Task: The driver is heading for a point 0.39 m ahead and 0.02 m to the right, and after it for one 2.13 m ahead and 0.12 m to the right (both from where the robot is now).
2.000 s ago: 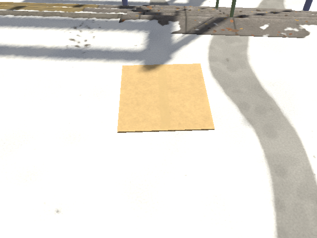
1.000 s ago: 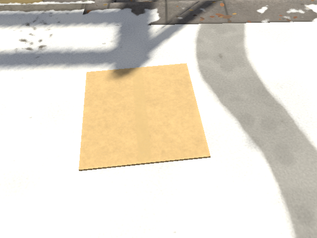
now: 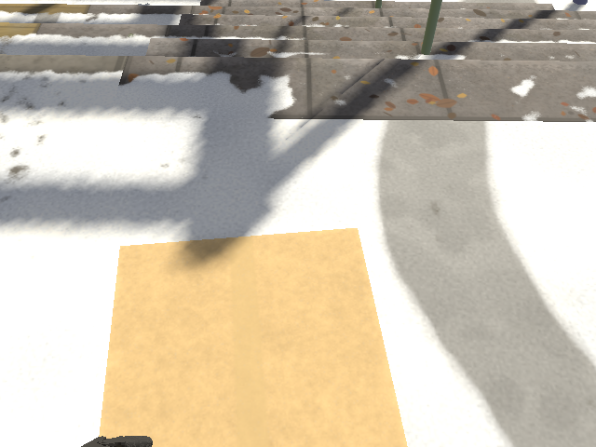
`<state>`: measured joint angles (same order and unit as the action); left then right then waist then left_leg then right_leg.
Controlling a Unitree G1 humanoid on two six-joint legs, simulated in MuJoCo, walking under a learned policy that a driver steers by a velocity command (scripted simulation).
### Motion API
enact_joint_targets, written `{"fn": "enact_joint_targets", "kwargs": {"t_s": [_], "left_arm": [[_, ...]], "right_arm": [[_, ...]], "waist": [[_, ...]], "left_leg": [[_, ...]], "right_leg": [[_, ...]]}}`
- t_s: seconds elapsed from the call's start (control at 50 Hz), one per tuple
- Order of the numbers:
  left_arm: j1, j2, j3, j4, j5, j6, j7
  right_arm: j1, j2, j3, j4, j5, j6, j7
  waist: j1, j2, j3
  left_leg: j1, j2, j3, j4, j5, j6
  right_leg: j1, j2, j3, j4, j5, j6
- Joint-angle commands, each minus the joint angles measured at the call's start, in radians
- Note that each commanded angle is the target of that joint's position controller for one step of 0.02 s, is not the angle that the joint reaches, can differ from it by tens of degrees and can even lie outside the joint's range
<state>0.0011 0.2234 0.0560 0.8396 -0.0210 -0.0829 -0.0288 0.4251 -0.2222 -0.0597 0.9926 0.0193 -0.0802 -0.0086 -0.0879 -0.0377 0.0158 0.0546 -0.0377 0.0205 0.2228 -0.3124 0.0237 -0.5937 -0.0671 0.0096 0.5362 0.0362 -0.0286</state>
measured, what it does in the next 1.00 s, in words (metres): walks ahead: right foot, then left foot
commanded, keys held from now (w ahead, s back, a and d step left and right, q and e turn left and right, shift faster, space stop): w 1.00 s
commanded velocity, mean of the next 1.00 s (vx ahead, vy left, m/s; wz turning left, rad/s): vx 0.50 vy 0.00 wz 0.00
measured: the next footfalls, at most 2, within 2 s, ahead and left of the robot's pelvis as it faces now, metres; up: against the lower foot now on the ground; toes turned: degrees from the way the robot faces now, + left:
right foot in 0.06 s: +0.22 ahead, -0.13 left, +0.00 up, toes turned -2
left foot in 0.62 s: +0.52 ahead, +0.11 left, +0.01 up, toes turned +3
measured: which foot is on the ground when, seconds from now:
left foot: down 0.00-0.06, up 0.08-0.60, down 0.62-1.00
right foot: up 0.00-0.04, down 0.06-0.64, up 0.66-1.00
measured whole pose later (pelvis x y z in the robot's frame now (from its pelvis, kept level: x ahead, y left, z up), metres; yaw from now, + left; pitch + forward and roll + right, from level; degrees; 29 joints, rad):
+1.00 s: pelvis +0.52 +0.01 +0.02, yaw +0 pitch +1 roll +1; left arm 0.08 0.26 0.07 0.87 -0.01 -0.06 0.00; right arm 0.37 -0.23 -0.06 0.98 0.00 -0.09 0.00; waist -0.07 -0.04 -0.01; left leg -0.07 -0.05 0.06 0.20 -0.16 0.05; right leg -0.66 -0.13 0.04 0.74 -0.01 0.00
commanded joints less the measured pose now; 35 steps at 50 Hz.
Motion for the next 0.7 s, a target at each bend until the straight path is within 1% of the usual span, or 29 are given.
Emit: {"fn": "enact_joint_targets", "kwargs": {"t_s": [0.02, 0.04, 0.06, 0.08, 0.1, 0.12, 0.14, 0.16, 0.18, 0.2, 0.22, 0.24, 0.26, 0.3, 0.32, 0.36, 0.38, 0.42, 0.48, 0.52, 0.54, 0.56, 0.58, 0.6, 0.62, 0.64, 0.66, 0.68, 0.7], "left_arm": [[-0.059, 0.099, 0.02, -0.083, -0.002, -0.027, -0.009], [0.037, 0.128, 0.035, -0.057, 0.001, -0.029, -0.006], [0.217, 0.177, 0.059, -0.004, 0.005, -0.029, 0.0], [0.398, 0.283, 0.086, 0.029, 0.028, -0.03, 0.006], [0.469, 0.279, 0.083, 0.059, 0.019, -0.023, -0.003], [0.422, 0.198, 0.058, 0.049, 0.014, -0.024, -0.003], [0.309, 0.163, 0.044, 0.021, 0.014, -0.024, -0.001], [0.231, 0.131, 0.03, 0.006, 0.019, -0.021, -0.002], [0.194, 0.115, 0.026, 0.003, 0.025, -0.023, -0.004], [0.185, 0.097, 0.021, 0.009, 0.029, -0.024, -0.005], [0.199, 0.092, 0.02, 0.018, 0.027, -0.025, -0.005], [0.215, 0.1, 0.021, 0.029, 0.029, -0.027, -0.003], [0.234, 0.117, 0.025, 0.038, 0.03, -0.029, 0.0], [0.268, 0.138, 0.028, 0.051, 0.031, -0.028, 0.012], [0.286, 0.14, 0.027, 0.058, 0.029, -0.024, 0.019], [0.308, 0.142, 0.025, 0.065, 0.026, -0.016, 0.027], [0.32, 0.145, 0.024, 0.068, 0.025, -0.015, 0.03], [0.356, 0.154, 0.024, 0.081, 0.02, -0.014, 0.031], [0.414, 0.162, 0.025, 0.108, 0.013, -0.007, 0.032], [0.437, 0.167, 0.027, 0.123, 0.01, 0.003, 0.035], [0.437, 0.172, 0.03, 0.126, 0.008, 0.008, 0.037], [0.426, 0.178, 0.032, 0.127, 0.007, 0.012, 0.04], [0.403, 0.189, 0.035, 0.122, 0.005, 0.015, 0.042], [0.379, 0.188, 0.034, 0.117, 0.003, 0.019, 0.044], [0.37, 0.163, 0.024, 0.107, 0.01, 0.021, 0.046], [0.45, 0.084, 0.0, 0.084, 0.016, 0.011, 0.042], [0.473, 0.03, -0.021, 0.091, 0.018, -0.015, 0.033], [0.392, 0.136, 0.01, 0.078, -0.007, -0.033, 0.026], [0.318, 0.155, 0.014, 0.052, -0.019, -0.042, 0.025]], "right_arm": [[0.006, -0.179, -0.039, -0.026, 0.004, 0.001, -0.006], [-0.018, -0.181, -0.039, -0.031, 0.004, 0.006, -0.006], [-0.029, -0.157, -0.029, -0.04, -0.002, 0.009, -0.004], [0.046, -0.076, 0.0, -0.062, -0.014, 0.001, 0.004], [0.1, -0.005, 0.026, -0.051, -0.006, -0.019, 0.012], [0.014, -0.114, -0.002, -0.061, 0.021, -0.034, 0.013], [-0.078, -0.153, -0.011, -0.091, 0.029, -0.042, 0.011], [-0.129, -0.149, -0.015, -0.095, 0.016, -0.04, 0.004], [-0.128, -0.13, -0.021, -0.096, 0.007, -0.032, -0.001], [-0.104, -0.108, -0.022, -0.09, 0.003, -0.019, -0.002], [-0.088, -0.087, -0.022, -0.085, 0.003, -0.009, -0.003], [-0.088, -0.075, -0.022, -0.083, 0.003, 0.0, -0.006], [-0.106, -0.074, -0.024, -0.09, 0.0, 0.006, -0.008], [-0.179, -0.083, -0.028, -0.115, -0.009, 0.012, -0.009], [-0.219, -0.082, -0.028, -0.129, -0.013, 0.012, -0.009], [-0.287, -0.067, -0.022, -0.149, -0.015, 0.01, -0.002], [-0.323, -0.062, -0.019, -0.158, -0.014, 0.008, 0.001], [-0.389, -0.057, -0.013, -0.177, -0.01, 0.005, 0.008], [-0.473, -0.06, -0.006, -0.207, -0.002, -0.001, 0.023], [-0.514, -0.063, -0.002, -0.229, 0.002, -0.008, 0.036], [-0.516, -0.07, -0.003, -0.237, 0.003, -0.013, 0.042], [-0.497, -0.082, -0.006, -0.237, 0.004, -0.017, 0.047], [-0.443, -0.105, -0.016, -0.227, 0.002, -0.021, 0.049], [-0.336, -0.135, -0.033, -0.196, -0.002, -0.022, 0.046], [-0.154, -0.193, -0.06, -0.142, -0.007, -0.022, 0.038], [0.002, -0.287, -0.084, -0.113, -0.027, -0.02, 0.03], [0.03, -0.277, -0.073, -0.107, -0.018, -0.016, 0.033], [-0.027, -0.206, -0.049, -0.11, -0.013, -0.02, 0.032], [-0.108, -0.171, -0.038, -0.127, -0.013, -0.021, 0.03]], "waist": [[0.054, 0.142, 0.046], [0.11, 0.144, -0.013], [0.187, 0.128, -0.128], [0.203, -0.038, -0.321], [0.193, -0.227, -0.457], [0.202, -0.16, -0.353], [0.179, -0.101, -0.21], [0.15, -0.015, -0.125], [0.114, -0.024, -0.079], [0.088, -0.046, -0.067], [0.078, -0.058, -0.058], [0.072, -0.054, -0.044], [0.069, -0.045, -0.029], [0.078, -0.021, -0.004], [0.086, -0.021, 0.005], [0.101, -0.024, 0.018], [0.111, -0.025, 0.027], [0.132, -0.026, 0.038], [0.16, -0.028, 0.066], [0.165, -0.034, 0.079], [0.156, -0.043, 0.077], [0.137, -0.054, 0.063], [0.1, -0.07, 0.028], [0.039, -0.073, -0.036], [-0.035, -0.045, -0.15], [-0.036, 0.136, -0.317], [-0.026, 0.311, -0.409], [-0.03, 0.24, -0.306], [-0.007, 0.183, -0.199]], "left_leg": [[0.011, 0.302, -0.136, 0.051, 0.518, 0.143], [0.004, 0.273, -0.106, 0.163, 0.692, 0.126], [-0.08, 0.219, -0.062, 0.371, 0.763, 0.096], [-0.428, 0.122, -0.007, 0.753, 0.468, 0.034], [-0.67, -0.007, -0.081, 0.991, -0.238, 0.008], [-0.773, 0.047, -0.156, 1.1, -0.241, 0.029], [-0.81, 0.097, -0.121, 1.1, -0.149, 0.04], [-0.775, 0.133, -0.095, 1.062, -0.065, 0.037], [-0.726, 0.162, -0.091, 1.003, -0.014, 0.03], [-0.675, 0.18, -0.093, 0.969, 0.014, 0.026], [-0.652, 0.184, -0.086, 0.945, 0.03, 0.02], [-0.656, 0.186, -0.076, 0.929, 0.042, 0.013], [-0.683, 0.19, -0.072, 0.91, 0.071, 0.003], [-0.763, 0.198, -0.075, 0.833, 0.156, -0.012], [-0.797, 0.199, -0.074, 0.786, 0.192, -0.02], [-0.802, 0.19, -0.061, 0.673, 0.275, -0.024], [-0.787, 0.181, -0.052, 0.613, 0.316, -0.024], [-0.765, 0.16, -0.032, 0.519, 0.365, -0.021], [-0.763, 0.134, -0.01, 0.426, 0.356, -0.013], [-0.763, 0.12, -0.002, 0.38, 0.305, 0.004], [-0.746, 0.114, 0.001, 0.361, 0.27, 0.017], [-0.703, 0.103, 0.007, 0.341, 0.237, 0.032], [-0.608, 0.076, 0.027, 0.323, 0.216, 0.049], [-0.449, 0.038, 0.057, 0.3, 0.222, 0.07], [-0.183, 0.055, 0.026, 0.313, 0.254, 0.106], [0.214, 0.307, -0.35, 0.286, 0.158, 0.232], [0.344, 0.443, -0.74, 0.103, 0.035, 0.322], [0.274, 0.403, -0.677, 0.085, 0.008, 0.273], [0.14, 0.372, -0.522, 0.08, 0.083, 0.236]], "right_leg": [[0.046, 0.025, -0.022, -0.048, -0.102, -0.04], [0.185, 0.059, -0.052, -0.07, -0.112, -0.062], [0.442, 0.056, -0.044, -0.052, -0.079, -0.097], [0.884, -0.197, 0.266, -0.014, -0.044, -0.222], [1.059, -0.343, 0.655, -0.176, -0.244, -0.311], [0.98, -0.314, 0.633, -0.222, -0.316, -0.267], [0.822, -0.283, 0.493, -0.241, -0.245, -0.229], [0.663, -0.24, 0.38, -0.275, -0.147, -0.214], [0.554, -0.203, 0.303, -0.307, -0.098, -0.207], [0.493, -0.174, 0.257, -0.337, -0.099, -0.198], [0.461, -0.159, 0.226, -0.361, -0.096, -0.198], [0.439, -0.155, 0.204, -0.377, -0.066, -0.204], [0.431, -0.16, 0.189, -0.391, -0.029, -0.211], [0.451, -0.167, 0.169, -0.406, 0.017, -0.214], [0.467, -0.165, 0.156, -0.411, 0.022, -0.209], [0.473, -0.147, 0.115, -0.421, 0.016, -0.19], [0.47, -0.135, 0.096, -0.425, 0.01, -0.18], [0.492, -0.133, 0.076, -0.431, 0.005, -0.172], [0.564, -0.154, 0.066, -0.414, 0.002, -0.171], [0.623, -0.181, 0.07, -0.385, 0.029, -0.168], [0.647, -0.195, 0.073, -0.364, 0.061, -0.162], [0.664, -0.202, 0.071, -0.335, 0.118, -0.153], [0.665, -0.198, 0.061, -0.281, 0.254, -0.141], [0.647, -0.166, 0.027, -0.162, 0.425, -0.12], [0.541, -0.108, -0.017, 0.055, 0.444, -0.086], [0.185, 0.01, -0.074, 0.44, 0.118, -0.018], [-0.042, 0.132, 0.034, 0.69, -0.584, 0.003], [-0.137, 0.076, 0.122, 0.812, -0.572, -0.011], [-0.16, 0.025, 0.09, 0.802, -0.491, -0.024]]}}
Over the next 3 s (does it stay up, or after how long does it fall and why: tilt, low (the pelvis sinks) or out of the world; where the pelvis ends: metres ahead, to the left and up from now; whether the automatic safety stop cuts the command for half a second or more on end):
stays up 1.62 0.01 0.00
